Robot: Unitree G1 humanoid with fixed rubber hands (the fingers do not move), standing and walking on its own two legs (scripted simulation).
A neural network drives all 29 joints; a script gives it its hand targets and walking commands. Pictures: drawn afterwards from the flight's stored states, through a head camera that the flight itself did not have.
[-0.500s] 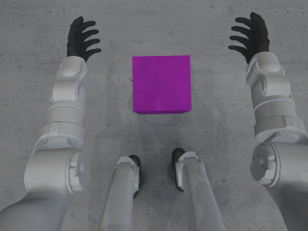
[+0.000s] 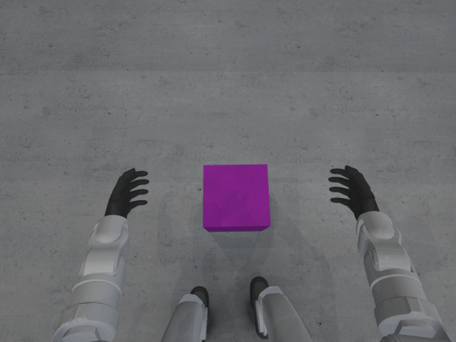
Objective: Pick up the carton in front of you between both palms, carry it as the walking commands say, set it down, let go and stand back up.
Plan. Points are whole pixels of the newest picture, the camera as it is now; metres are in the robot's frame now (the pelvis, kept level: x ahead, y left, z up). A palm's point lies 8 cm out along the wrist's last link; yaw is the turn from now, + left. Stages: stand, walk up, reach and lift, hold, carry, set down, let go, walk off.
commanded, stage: let go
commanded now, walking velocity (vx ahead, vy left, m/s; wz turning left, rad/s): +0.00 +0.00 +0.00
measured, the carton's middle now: (235, 201) +0.44 -0.02 -0.59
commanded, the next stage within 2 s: stand in 0.86 s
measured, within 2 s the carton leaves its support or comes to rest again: neither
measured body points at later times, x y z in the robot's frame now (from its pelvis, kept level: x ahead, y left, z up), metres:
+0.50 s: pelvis +0.04 +0.02 +0.06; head +0.07 +0.02 +0.51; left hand +0.21 +0.25 -0.02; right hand +0.21 -0.22 -0.02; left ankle +0.00 +0.13 -0.68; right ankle +0.03 -0.11 -0.68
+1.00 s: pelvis +0.04 +0.01 +0.05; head +0.04 +0.01 +0.50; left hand +0.19 +0.28 -0.03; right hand +0.20 -0.26 -0.03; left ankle +0.00 +0.13 -0.68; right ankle +0.03 -0.11 -0.68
